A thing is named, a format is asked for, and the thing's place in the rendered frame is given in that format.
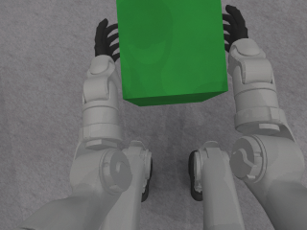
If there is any robot right forearm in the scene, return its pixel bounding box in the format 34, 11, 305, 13
227, 38, 305, 162

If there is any left robot upper arm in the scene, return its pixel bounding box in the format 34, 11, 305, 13
11, 148, 133, 230

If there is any robot left shin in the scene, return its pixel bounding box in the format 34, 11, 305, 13
122, 140, 148, 194

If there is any robot right shin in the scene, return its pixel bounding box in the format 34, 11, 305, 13
194, 141, 230, 192

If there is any robot left forearm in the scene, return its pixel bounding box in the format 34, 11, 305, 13
69, 55, 123, 175

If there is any left robot hand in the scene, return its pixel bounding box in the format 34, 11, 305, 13
94, 18, 120, 62

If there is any right robot hand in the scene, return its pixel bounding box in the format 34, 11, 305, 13
222, 5, 248, 52

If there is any carton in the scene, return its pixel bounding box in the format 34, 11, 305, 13
116, 0, 228, 106

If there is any right robot upper arm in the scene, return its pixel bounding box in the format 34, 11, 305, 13
229, 134, 307, 230

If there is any robot shin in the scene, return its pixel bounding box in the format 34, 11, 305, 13
122, 140, 148, 194
194, 141, 230, 192

